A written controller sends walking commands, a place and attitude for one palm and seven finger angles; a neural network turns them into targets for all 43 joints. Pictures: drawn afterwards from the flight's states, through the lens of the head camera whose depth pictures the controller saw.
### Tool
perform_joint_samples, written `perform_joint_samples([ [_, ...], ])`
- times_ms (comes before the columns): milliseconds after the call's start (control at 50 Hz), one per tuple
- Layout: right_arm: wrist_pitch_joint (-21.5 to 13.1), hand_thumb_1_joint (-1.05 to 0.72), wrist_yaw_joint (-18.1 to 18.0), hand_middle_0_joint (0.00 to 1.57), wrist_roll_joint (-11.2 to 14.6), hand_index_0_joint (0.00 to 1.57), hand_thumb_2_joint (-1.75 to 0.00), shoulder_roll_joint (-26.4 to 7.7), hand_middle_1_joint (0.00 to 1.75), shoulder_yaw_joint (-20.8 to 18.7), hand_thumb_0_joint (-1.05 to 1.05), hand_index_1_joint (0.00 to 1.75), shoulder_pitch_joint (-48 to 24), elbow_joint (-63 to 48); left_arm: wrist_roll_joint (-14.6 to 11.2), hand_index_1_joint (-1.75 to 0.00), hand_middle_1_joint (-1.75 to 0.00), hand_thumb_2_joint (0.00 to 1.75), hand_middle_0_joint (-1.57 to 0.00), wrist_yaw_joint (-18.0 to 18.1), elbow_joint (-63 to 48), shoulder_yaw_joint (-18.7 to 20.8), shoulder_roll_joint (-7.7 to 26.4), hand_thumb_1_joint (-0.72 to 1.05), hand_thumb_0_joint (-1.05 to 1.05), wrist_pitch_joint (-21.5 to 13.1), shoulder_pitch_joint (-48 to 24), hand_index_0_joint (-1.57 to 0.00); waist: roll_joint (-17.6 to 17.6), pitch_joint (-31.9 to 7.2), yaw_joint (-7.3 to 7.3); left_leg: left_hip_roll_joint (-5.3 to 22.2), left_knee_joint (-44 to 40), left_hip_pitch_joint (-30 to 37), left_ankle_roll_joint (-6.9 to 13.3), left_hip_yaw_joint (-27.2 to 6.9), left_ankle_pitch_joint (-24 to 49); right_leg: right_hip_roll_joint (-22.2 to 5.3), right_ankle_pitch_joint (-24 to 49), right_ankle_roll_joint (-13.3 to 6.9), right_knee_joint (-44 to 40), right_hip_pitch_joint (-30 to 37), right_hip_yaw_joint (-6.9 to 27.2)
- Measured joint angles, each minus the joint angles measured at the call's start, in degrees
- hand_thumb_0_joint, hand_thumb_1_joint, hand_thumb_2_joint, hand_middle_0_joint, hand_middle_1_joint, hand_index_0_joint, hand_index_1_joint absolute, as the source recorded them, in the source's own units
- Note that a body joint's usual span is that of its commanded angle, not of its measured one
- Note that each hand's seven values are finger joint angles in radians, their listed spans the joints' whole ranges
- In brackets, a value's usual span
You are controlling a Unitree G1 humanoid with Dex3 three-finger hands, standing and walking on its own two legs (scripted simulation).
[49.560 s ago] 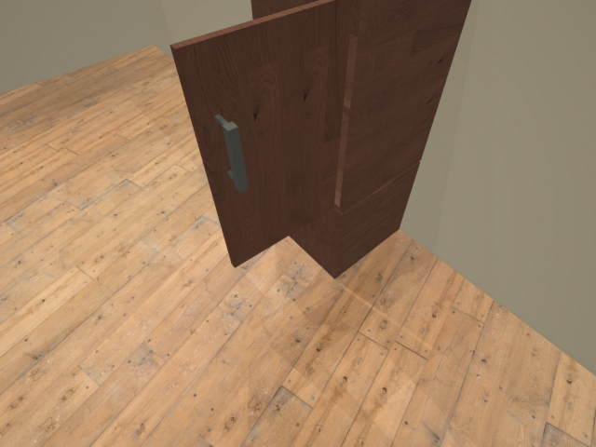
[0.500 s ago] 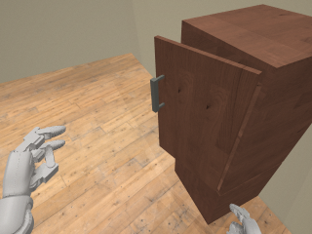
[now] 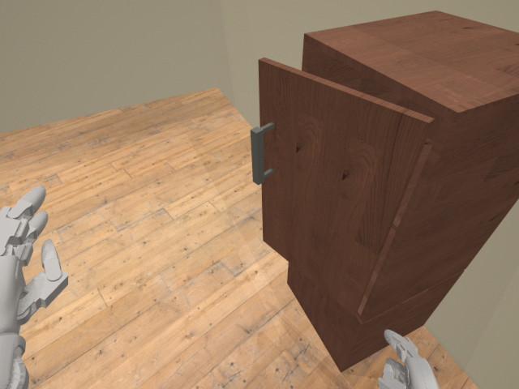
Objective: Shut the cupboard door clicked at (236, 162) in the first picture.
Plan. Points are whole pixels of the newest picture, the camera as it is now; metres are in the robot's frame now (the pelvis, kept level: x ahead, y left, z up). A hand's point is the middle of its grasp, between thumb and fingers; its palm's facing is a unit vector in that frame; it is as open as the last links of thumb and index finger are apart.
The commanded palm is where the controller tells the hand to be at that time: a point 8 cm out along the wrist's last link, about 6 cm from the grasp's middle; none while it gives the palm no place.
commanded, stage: step back with the hand held close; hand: left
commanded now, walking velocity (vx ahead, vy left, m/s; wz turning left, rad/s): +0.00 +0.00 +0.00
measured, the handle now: (263, 154) +0.62 +0.07 +0.04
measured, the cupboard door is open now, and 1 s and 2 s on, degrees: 18 18 18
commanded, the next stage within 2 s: stop stepping back and stand still in 1.96 s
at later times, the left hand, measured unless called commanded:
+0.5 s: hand (56, 281) +0.18 +0.27 +0.16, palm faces +0.36 -0.79 -0.50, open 7.4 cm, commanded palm +0.13 +0.31 +0.17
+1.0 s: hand (18, 318) +0.14 +0.28 +0.16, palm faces +0.46 -0.78 -0.44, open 7.4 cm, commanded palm +0.07 +0.32 +0.17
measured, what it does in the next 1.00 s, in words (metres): shifts its weight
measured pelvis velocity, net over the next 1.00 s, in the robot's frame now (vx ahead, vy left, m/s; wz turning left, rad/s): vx -0.08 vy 0.02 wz -0.04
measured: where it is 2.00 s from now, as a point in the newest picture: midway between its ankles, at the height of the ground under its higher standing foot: outside the picture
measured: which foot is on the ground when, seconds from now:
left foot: down 0.00-1.00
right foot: down 0.00-1.00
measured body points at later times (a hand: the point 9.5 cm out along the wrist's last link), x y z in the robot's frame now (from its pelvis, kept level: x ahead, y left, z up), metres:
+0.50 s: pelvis -0.03 +0.01 -0.01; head -0.03 +0.01 +0.44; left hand +0.16 +0.31 +0.18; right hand +0.14 -0.25 -0.09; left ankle -0.02 +0.06 -0.74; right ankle +0.01 -0.10 -0.74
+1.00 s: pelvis -0.08 +0.02 -0.03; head -0.08 +0.04 +0.42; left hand +0.11 +0.32 +0.18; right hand +0.07 -0.23 -0.10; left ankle -0.02 +0.06 -0.74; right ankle +0.01 -0.10 -0.74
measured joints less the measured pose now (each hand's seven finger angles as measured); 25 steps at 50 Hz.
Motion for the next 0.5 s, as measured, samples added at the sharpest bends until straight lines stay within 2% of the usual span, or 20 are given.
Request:
perform_joint_samples([
  [120, 0.68, -0.9, 0.23, 0.2, 0.02, 0.2, -0.9, -0.29, 0.3, -0.12, 0.01, 0.3, 0.44, -0.17, -0.08, -0.3, -0.31, 0.9, -0.21, -0.34, -0.47, 0.62, 0.11, 0.89, 0.02, -0.14, 0.56, -0.21, 0.37, -0.22, 0.0, 0.26, 0.24, -0.69, -0.1, 0.05, -0.11, 0.27, 0.07, -0.15, -0.13, -0.55, 0.03],
  [240, 3.13, -0.9, 0.24, 0.2, 0.09, 0.21, -0.9, -1.54, 0.3, -1.31, 0.01, 0.3, -0.16, -1.48, 0.28, -0.3, -0.31, 0.9, -0.21, 0.36, -0.21, 3.41, 0.93, 0.89, 0.02, -4.08, 1.51, -0.21, 0.6, -1.65, -1.63, 0.86, 4.77, -6.73, -0.16, 0.21, -1.74, 0.73, -0.26, -0.29, 2.24, -5.68, -0.09],
  [360, 5.49, -0.91, -0.78, 0.2, 0.31, 0.2, -0.9, -2.57, 0.3, -2.69, 0.01, 0.3, -0.31, -2.84, 0.68, -0.3, -0.31, 0.9, -0.21, 0.54, -2.46, 2.94, 2.15, 0.89, 0.02, -4.3, 4.1, -0.21, -1.16, -1.36, -2.99, -0.44, 5.58, -9.1, 0.81, 1.91, -1.49, -0.65, -1.58, 0.65, 6.92, -10.14, 1.43],
  [500, 7.01, -0.91, -1.44, 0.2, 0.34, 0.2, -0.9, -1.84, 0.3, -2.85, 0.01, 0.3, 0.23, -5.12, 0.99, -0.3, -0.31, 0.9, -0.21, 0.84, -5.0, 5.33, 5.11, 0.89, 0.02, -4.54, 5.14, -0.21, -3.12, -0.83, -3.74, -0.77, 8.05, -11.81, 1.44, 3.25, -1.4, -1.07, -1.46, 1.13, 10.14, -13.43, 2.51],
])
